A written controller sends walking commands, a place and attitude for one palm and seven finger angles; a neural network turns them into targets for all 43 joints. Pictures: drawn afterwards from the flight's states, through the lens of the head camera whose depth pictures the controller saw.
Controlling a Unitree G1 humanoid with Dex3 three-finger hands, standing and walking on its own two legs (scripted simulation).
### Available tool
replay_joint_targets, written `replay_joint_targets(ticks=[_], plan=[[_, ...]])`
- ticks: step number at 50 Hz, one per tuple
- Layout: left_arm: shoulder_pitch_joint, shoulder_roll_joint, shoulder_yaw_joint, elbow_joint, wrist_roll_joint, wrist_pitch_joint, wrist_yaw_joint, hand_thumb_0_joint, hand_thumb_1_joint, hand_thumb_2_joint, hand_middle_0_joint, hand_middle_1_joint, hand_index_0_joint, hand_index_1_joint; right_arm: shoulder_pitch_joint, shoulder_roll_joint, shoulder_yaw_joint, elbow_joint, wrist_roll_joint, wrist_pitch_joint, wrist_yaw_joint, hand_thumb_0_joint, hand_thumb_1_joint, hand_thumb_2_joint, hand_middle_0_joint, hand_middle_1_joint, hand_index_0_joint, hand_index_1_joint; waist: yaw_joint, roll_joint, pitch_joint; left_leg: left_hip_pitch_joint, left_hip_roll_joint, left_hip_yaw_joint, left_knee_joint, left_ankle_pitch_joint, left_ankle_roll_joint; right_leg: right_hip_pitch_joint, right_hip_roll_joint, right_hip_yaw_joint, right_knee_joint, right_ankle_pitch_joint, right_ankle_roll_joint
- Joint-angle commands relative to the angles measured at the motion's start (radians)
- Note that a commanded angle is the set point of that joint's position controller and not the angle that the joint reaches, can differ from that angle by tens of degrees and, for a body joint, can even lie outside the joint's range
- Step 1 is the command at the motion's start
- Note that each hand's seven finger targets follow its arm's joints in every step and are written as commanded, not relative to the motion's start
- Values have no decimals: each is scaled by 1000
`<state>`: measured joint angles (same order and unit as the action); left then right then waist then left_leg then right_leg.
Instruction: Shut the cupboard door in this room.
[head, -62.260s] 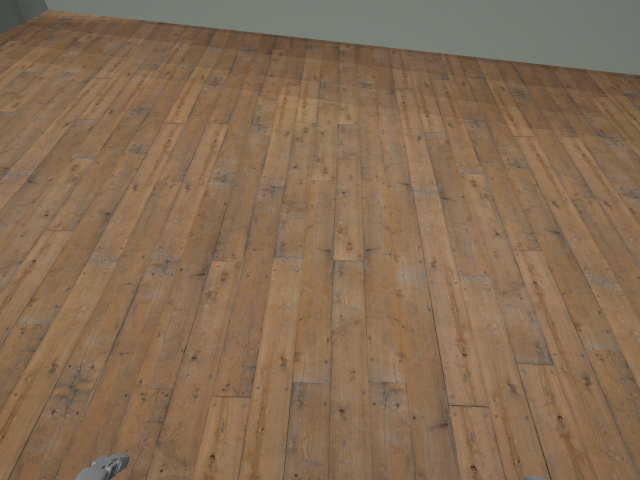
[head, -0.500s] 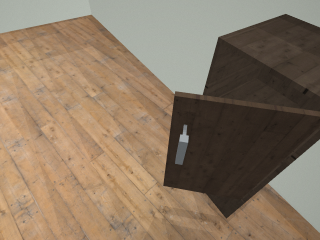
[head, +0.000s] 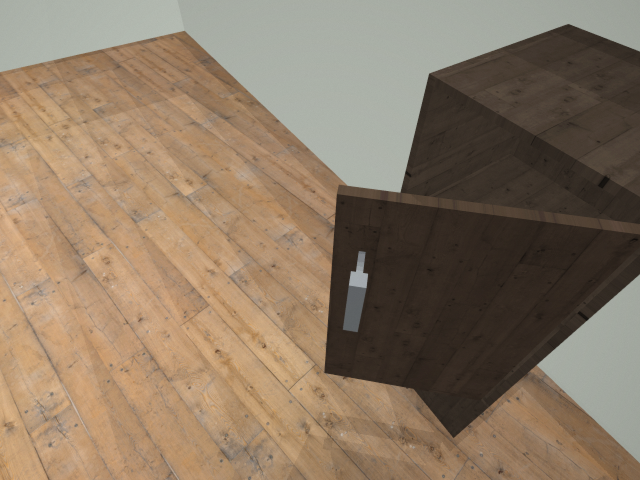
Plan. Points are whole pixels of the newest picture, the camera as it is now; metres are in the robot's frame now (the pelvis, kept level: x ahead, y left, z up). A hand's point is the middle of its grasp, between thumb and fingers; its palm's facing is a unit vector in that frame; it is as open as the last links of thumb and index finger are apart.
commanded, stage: shuffle to correct the standing spot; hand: left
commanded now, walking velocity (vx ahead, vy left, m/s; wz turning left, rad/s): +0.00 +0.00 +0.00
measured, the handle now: (356, 291) +0.39 -0.02 -0.03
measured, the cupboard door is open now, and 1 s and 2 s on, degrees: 46 46 46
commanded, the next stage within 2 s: come to a stop and stand still in 0.74 s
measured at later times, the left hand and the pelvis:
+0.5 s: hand out of the picture +0.06 +0.13 -0.18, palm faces -0.10 -0.96 -0.26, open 7.4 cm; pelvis -0.02 -0.08 -0.03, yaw -6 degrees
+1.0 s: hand out of the picture -0.01 +0.03 -0.19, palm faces -0.01 -0.99 -0.15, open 7.3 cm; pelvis -0.06 -0.16 +0.00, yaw -4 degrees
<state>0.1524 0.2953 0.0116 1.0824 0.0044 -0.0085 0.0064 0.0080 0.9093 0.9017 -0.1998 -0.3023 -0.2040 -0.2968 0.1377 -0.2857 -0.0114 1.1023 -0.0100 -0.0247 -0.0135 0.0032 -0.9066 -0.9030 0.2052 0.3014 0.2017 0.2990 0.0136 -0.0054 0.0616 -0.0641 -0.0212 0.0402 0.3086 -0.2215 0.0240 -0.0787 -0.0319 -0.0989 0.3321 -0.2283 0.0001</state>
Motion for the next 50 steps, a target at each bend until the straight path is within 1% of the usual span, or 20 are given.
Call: replay_joint_targets(ticks=[1,6,10,13,15,21,23,24,25,27,29,35,38,39,40,41,42,44,46,50], plan=[[-17,179,36,-51,2,-22,10,0,900,900,-200,-300,-200,-300,-15,-184,-31,-54,-1,-17,-16,0,-900,-900,200,300,200,300,-1,2,-77,8,149,-117,-38,276,-11,19,-124,111,-36,259,-25],[-29,187,41,-60,2,-17,9,0,900,900,-200,-300,-200,-300,-12,-193,-34,-56,-2,-19,-20,0,-900,-900,200,300,200,300,-7,-7,-76,30,164,-109,-26,347,-17,3,-111,105,-14,311,-24],[27,87,34,-75,4,23,12,0,900,900,-200,-300,-200,-300,81,-109,-35,-51,-5,6,-37,0,-900,-900,200,300,200,300,-24,45,-84,95,216,-88,40,551,-23,-106,-72,65,125,352,-2],[-12,86,53,-138,13,59,-1,0,900,900,-200,-300,-200,-300,147,-167,-72,-64,-15,22,-57,0,-900,-900,200,300,200,300,-60,142,-28,131,415,-235,14,734,145,-375,11,109,528,-267,14],[0,77,73,-164,12,75,-9,0,900,900,-200,-300,-200,-300,90,-169,-82,-96,-21,22,-62,0,-900,-900,200,300,200,300,-23,99,-20,107,449,-202,51,684,182,-475,-5,202,701,-305,20],[62,36,73,-185,13,65,-38,0,900,900,-200,-300,-200,-300,-15,-181,-109,-132,-23,25,-45,0,-900,-900,200,300,200,300,1,190,-73,-85,364,-68,136,458,75,-241,-15,70,355,-160,23],[172,71,84,-147,19,51,-39,0,900,900,-200,-300,-200,-300,-12,-172,-114,-123,-14,33,-40,0,-900,-900,200,300,200,300,46,73,-115,-207,275,-3,306,249,-6,-43,-11,35,116,103,22],[175,169,100,-146,32,36,-27,0,900,900,-200,-300,-200,-300,47,-93,-100,-126,-5,36,-32,0,-900,-900,200,300,200,300,37,-225,-141,-360,139,85,527,-112,-69,50,-185,221,21,330,-34],[182,197,102,-153,30,43,-17,0,900,900,-200,-300,-200,-300,14,-30,-84,-164,3,43,-31,0,-900,-900,200,300,200,300,62,-373,-156,-420,40,39,752,-473,-63,-12,-334,387,20,545,-158],[113,147,99,-172,27,55,1,0,900,900,-200,-300,-200,-300,19,-25,-89,-147,8,61,-47,0,-900,-900,200,300,200,300,33,-247,-138,-403,49,-56,970,-422,-30,-135,-298,371,-4,325,-227],[11,93,85,-208,33,59,9,0,900,900,-200,-300,-200,-300,54,-28,-87,-114,0,57,-40,0,-900,-900,200,300,200,300,-12,-167,-89,-393,76,-38,982,-330,-36,-214,-238,269,29,235,-203],[71,77,81,-206,38,59,14,0,900,900,-200,-300,-200,-300,85,22,-63,-115,-2,50,-31,0,-900,-900,200,300,200,300,4,-128,-100,-281,50,23,580,-303,-29,-189,-210,280,-14,162,-223],[83,61,82,-195,26,61,9,0,900,900,-200,-300,-200,-300,183,25,-58,-88,0,36,-35,0,-900,-900,200,300,200,300,-25,-100,-131,-171,54,38,279,-181,-15,-157,-179,272,18,146,-189],[76,56,79,-194,18,65,6,0,900,900,-200,-300,-200,-300,242,13,-59,-70,0,29,-37,0,-900,-900,200,300,200,300,-53,-78,-137,-50,75,18,135,-87,-3,-237,-154,240,65,69,-139],[102,3,71,-201,12,66,1,0,900,900,-200,-300,-200,-300,273,-50,-70,-71,-9,22,-42,0,-900,-900,200,300,200,300,-63,98,-113,48,255,-241,-34,-134,71,-412,-65,174,229,-69,-67],[113,-24,64,-216,13,67,-4,0,900,900,-200,-300,-200,-300,221,-153,-91,-106,-19,27,-47,0,-900,-900,200,300,200,300,-54,344,-41,-17,538,-537,-115,-25,179,-578,56,67,513,-331,8],[44,32,75,-229,33,79,-2,0,900,900,-200,-300,-200,-300,210,-172,-100,-108,-19,24,-55,0,-900,-900,200,300,200,300,-80,273,7,-126,597,-548,-105,152,230,-578,41,184,714,-364,12],[51,28,97,-201,27,71,-17,0,900,900,-200,-300,-200,-300,60,-100,-78,-151,-25,15,-59,0,-900,-900,200,300,200,300,-8,177,29,-199,432,-314,-74,125,178,-539,38,205,875,-228,39],[115,-11,85,-152,19,61,-22,0,900,900,-200,-300,-200,-300,28,-40,-62,-159,-21,6,-48,0,-900,-900,200,300,200,300,19,145,-3,-177,286,-127,-46,101,112,-481,25,151,852,-122,59],[74,-44,52,-139,15,34,-13,0,900,900,-200,-300,-200,-300,103,-57,-73,-117,-17,4,-32,0,-900,-900,200,300,200,300,-11,188,-9,-95,243,-68,-15,123,106,-356,-6,45,459,-176,62]])
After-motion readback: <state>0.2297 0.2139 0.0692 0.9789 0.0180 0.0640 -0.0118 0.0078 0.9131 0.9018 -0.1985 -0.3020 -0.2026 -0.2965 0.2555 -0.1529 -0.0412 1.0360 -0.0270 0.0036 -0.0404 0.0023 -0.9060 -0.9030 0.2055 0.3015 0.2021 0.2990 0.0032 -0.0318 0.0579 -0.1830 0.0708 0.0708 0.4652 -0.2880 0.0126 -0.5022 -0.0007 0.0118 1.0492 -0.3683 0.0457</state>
